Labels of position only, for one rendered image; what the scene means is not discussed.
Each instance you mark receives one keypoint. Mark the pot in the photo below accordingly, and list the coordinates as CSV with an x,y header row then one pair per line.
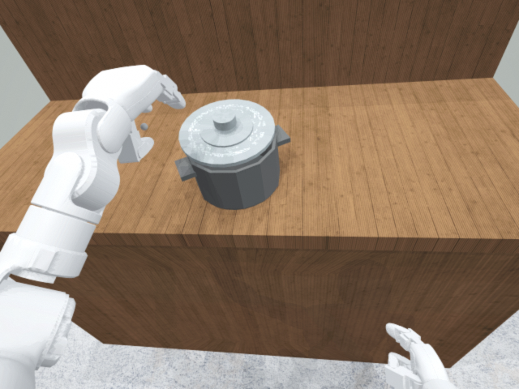
x,y
241,186

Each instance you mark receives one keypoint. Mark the knob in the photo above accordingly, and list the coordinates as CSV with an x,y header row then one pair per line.
x,y
224,119

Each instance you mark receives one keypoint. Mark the table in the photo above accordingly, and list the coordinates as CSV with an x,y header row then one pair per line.
x,y
398,195

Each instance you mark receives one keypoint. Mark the robot right hand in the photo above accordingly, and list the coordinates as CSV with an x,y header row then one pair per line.
x,y
424,364

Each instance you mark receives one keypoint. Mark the left robot forearm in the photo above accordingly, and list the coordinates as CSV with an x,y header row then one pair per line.
x,y
80,180

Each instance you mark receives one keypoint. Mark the robot left hand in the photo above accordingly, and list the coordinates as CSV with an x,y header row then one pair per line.
x,y
135,88

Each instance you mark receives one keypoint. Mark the left robot upper arm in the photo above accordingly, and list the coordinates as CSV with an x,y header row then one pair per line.
x,y
34,326

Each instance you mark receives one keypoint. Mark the lid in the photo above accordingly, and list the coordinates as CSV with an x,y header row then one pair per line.
x,y
206,145

